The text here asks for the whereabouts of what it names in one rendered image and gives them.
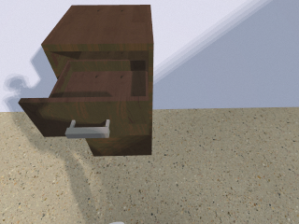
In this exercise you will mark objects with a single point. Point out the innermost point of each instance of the handle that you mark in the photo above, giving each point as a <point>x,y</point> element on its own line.
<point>73,132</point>

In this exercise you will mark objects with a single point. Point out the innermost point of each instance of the cabinet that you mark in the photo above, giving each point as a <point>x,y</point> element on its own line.
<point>106,32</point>

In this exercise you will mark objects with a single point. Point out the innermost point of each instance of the drawer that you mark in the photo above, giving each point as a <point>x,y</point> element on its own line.
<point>92,91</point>

